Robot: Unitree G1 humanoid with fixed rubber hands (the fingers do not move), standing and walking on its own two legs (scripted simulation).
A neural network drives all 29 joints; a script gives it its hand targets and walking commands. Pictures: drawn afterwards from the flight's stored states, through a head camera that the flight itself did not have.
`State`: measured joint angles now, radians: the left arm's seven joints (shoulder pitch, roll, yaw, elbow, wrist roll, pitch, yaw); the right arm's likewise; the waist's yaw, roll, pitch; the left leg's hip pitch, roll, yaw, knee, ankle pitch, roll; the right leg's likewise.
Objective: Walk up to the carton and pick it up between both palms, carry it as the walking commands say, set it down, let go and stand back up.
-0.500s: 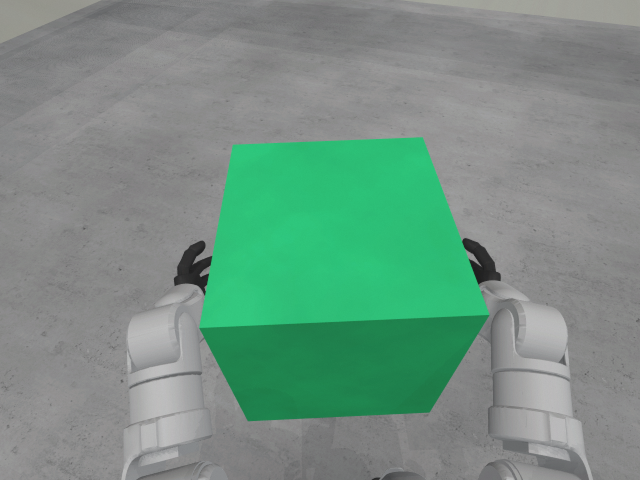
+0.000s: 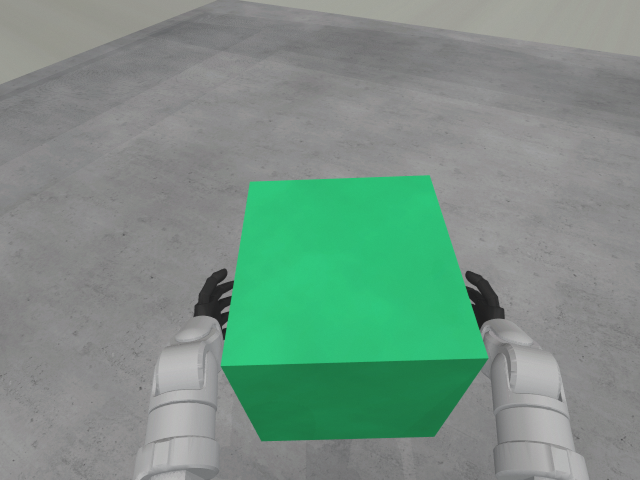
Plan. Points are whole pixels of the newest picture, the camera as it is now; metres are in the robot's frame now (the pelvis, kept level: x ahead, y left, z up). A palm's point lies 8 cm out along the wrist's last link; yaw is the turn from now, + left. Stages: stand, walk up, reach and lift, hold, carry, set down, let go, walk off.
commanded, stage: hold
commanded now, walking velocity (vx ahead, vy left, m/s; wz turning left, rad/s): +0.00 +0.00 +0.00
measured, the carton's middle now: (343, 311) +0.36 -0.01 -0.01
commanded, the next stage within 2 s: set down in 0.02 s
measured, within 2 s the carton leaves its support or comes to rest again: neither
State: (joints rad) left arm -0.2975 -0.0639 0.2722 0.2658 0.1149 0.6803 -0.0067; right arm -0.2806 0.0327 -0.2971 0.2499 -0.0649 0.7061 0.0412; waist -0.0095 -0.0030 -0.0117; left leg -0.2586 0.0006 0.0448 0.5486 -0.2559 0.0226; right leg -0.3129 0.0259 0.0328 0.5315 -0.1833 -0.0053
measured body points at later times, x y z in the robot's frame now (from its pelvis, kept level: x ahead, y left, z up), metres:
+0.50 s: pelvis +0.03 +0.00 +0.01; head +0.04 +0.00 +0.46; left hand +0.31 +0.18 +0.00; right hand +0.32 -0.18 -0.01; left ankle +0.03 +0.11 -0.73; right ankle +0.06 -0.11 -0.73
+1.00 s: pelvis +0.02 +0.02 -0.03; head +0.14 +0.03 +0.41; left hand +0.33 +0.20 -0.10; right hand +0.33 -0.16 -0.10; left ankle +0.03 +0.11 -0.73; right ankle +0.07 -0.11 -0.73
